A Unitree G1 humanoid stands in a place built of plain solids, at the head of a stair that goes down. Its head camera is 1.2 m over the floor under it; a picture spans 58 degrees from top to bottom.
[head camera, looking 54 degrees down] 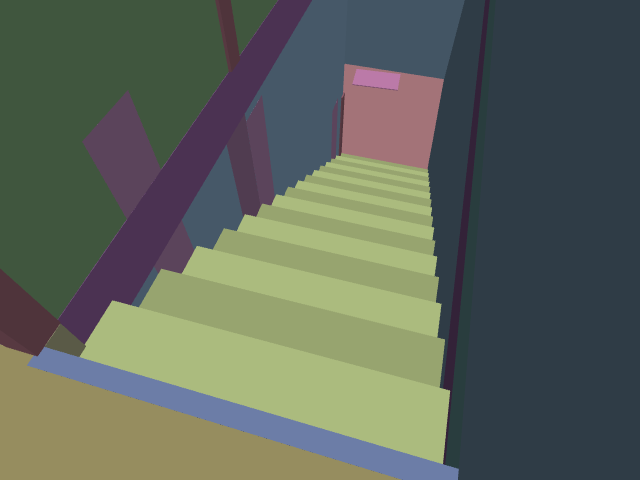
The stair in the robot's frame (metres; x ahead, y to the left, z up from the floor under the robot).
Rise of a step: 0.18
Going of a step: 0.26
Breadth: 1.20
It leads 15 degrees to the right of straight ahead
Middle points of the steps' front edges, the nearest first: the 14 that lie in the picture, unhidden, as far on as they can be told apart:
0.33 0.23 0.00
0.58 0.17 -0.18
0.83 0.10 -0.36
1.07 0.03 -0.54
1.32 -0.04 -0.72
1.57 -0.11 -0.90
1.82 -0.18 -1.08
2.06 -0.24 -1.26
2.31 -0.31 -1.44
2.56 -0.38 -1.62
2.80 -0.45 -1.81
3.05 -0.52 -1.99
3.30 -0.59 -2.17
3.55 -0.65 -2.35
